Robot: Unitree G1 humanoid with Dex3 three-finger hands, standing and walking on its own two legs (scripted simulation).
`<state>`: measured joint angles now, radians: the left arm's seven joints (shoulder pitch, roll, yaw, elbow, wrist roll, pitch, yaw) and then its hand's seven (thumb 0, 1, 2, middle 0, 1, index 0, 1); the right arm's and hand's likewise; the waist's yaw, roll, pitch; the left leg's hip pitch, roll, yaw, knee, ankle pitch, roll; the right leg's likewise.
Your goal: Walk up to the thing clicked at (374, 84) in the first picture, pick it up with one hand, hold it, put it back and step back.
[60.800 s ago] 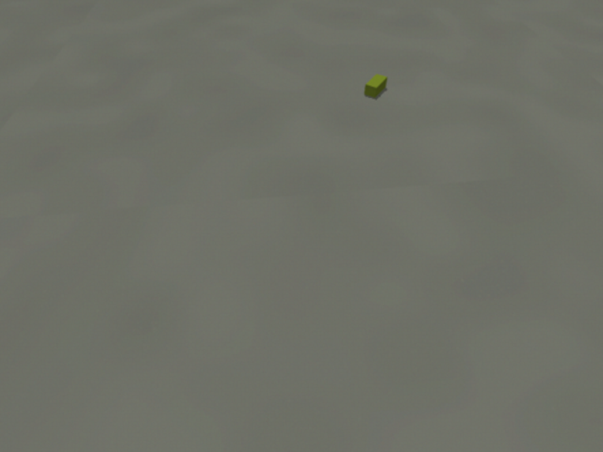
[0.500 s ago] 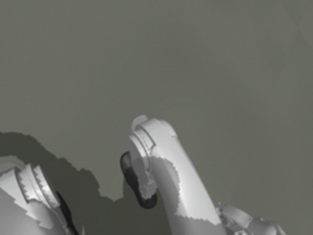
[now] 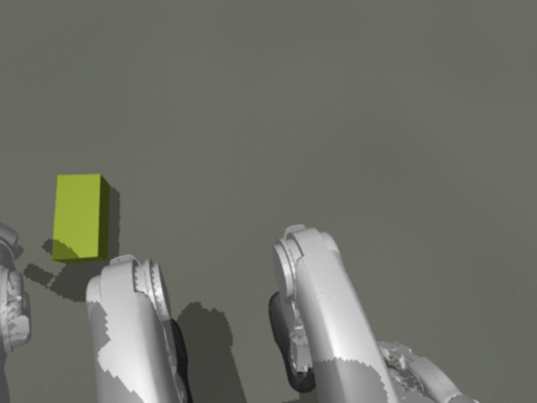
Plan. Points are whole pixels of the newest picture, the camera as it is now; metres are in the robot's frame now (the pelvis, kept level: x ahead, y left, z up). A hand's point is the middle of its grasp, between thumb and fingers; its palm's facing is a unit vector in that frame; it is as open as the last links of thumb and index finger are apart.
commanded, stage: withdraw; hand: left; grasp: from above
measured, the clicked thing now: (83, 218) +0.45 +0.29 -0.31
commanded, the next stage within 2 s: home in 0.36 s
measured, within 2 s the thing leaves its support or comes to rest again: neither
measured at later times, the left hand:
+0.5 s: hand (24, 184) +0.48 +0.33 -0.18, palm faces -0.35 -0.13 -0.93, open 12.6 cm
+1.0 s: hand out of the picture +0.29 +0.30 +0.03, palm faces -0.35 -0.47 -0.81, open 9.1 cm
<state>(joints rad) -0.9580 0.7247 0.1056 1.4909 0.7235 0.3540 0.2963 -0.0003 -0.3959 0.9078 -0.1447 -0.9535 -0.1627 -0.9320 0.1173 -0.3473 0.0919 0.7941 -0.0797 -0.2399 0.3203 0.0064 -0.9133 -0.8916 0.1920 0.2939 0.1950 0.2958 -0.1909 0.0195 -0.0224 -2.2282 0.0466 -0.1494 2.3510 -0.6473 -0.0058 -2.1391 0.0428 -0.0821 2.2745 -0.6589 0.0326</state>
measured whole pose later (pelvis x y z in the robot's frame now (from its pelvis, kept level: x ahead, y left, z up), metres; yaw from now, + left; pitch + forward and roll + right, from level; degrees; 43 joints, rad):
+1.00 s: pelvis +0.00 +0.00 +0.12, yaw +4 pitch +30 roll -6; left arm -0.13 0.56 0.05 0.37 0.68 -0.17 0.00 0.00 0.60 0.77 -0.20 -0.29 -0.20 -0.29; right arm 0.05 -0.29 -0.04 0.60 0.01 -0.02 0.01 0.01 -0.91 -0.90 0.20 0.29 0.20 0.30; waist -0.01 0.01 -0.17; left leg -1.86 0.04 -0.09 1.96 -0.62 0.00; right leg -1.78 0.01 -0.05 1.90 -0.64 0.03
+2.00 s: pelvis +0.10 +0.01 +0.37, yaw +10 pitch +10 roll -3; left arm 0.49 0.22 0.04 -0.10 -0.06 0.46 0.01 0.01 0.60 0.72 -0.17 -0.25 -0.17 -0.24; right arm 0.28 -0.22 0.03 0.53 0.00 -0.25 -0.19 0.02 -0.90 -0.90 0.20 0.30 0.20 0.30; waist -0.05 0.04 -0.17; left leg -0.70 0.03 -0.05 1.00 -0.48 -0.01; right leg -0.63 -0.01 -0.05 0.94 -0.49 0.02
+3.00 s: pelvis +0.09 +0.01 +0.36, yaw +9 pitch +10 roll -3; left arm 0.50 0.23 0.03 -0.13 -0.06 0.45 0.02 0.01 0.70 0.78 -0.18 -0.26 -0.18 -0.26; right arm 0.29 -0.22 0.03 0.54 0.00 -0.25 -0.19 0.02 -0.90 -0.90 0.20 0.30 0.20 0.30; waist -0.04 0.04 -0.16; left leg -0.71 0.03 -0.05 1.02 -0.48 -0.01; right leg -0.64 0.00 -0.05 0.95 -0.48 0.02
